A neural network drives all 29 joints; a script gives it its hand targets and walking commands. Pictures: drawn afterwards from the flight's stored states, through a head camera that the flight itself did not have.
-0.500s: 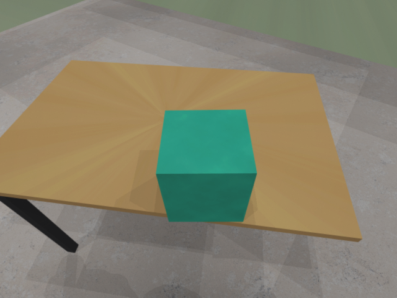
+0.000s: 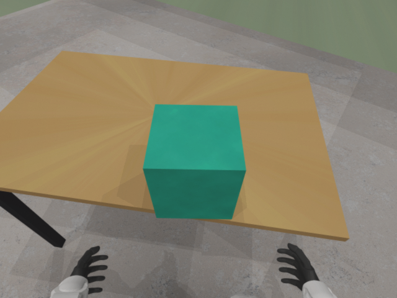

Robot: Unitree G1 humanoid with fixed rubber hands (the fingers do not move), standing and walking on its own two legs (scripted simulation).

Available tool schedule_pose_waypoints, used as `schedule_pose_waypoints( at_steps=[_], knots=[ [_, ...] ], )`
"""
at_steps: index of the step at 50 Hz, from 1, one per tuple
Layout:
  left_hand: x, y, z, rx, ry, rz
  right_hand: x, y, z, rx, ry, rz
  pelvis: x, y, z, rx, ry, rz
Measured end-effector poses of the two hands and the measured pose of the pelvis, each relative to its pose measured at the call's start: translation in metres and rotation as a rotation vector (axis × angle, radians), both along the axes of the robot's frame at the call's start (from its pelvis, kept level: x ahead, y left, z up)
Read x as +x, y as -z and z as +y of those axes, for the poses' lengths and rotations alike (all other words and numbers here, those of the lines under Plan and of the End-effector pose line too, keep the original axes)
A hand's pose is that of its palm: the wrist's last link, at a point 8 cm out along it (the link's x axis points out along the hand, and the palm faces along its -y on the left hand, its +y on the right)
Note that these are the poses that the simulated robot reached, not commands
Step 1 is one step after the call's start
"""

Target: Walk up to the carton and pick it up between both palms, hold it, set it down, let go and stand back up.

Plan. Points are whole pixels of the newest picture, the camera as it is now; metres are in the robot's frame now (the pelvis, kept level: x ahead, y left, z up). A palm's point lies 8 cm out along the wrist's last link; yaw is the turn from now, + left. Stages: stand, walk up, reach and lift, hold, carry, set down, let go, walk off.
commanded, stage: reach and lift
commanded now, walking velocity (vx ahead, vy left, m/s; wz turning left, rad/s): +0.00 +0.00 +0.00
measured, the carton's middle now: (195, 164) +0.40 +0.02 +0.00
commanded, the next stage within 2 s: none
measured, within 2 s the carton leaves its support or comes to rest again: neither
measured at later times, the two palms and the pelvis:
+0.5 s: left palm (76, 272) +0.18 +0.26 -0.06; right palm (301, 272) +0.18 -0.19 -0.06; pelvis +0.05 +0.02 +0.02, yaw +0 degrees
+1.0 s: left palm (81, 271) +0.18 +0.24 -0.03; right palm (301, 272) +0.17 -0.18 -0.03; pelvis +0.04 +0.04 +0.02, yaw -1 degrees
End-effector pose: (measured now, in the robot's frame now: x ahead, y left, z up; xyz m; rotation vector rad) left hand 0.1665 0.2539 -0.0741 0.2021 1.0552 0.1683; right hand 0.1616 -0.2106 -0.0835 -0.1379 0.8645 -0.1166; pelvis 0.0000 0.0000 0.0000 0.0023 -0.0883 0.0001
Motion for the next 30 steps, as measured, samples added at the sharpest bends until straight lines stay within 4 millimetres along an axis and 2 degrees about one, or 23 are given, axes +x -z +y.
schedule_pose_waypoints(
  at_steps=[6,10,22,30],
  knots=[
    [-0.012,0.006,0.004,-0.009,-0.033,0.009,-0.01,0.003,0.006,0.005,0.008,0.037,0.012,-0.004,-0.001,-0.002,0.0,0.038],
    [-0.013,0.005,0.007,-0.01,-0.041,-0.026,-0.009,0.003,0.009,0.001,0.007,0.022,0.02,-0.006,0.001,-0.002,-0.001,0.062],
    [0.014,-0.012,0.006,-0.037,0.006,-0.199,0.011,-0.016,0.015,-0.007,-0.007,-0.11,0.043,-0.015,0.018,-0.017,0.003,0.064],
    [0.023,-0.019,0.0,-0.061,0.019,-0.302,0.021,-0.03,0.019,-0.005,-0.005,-0.187,0.051,-0.018,0.031,-0.027,0.01,0.044]
  ],
)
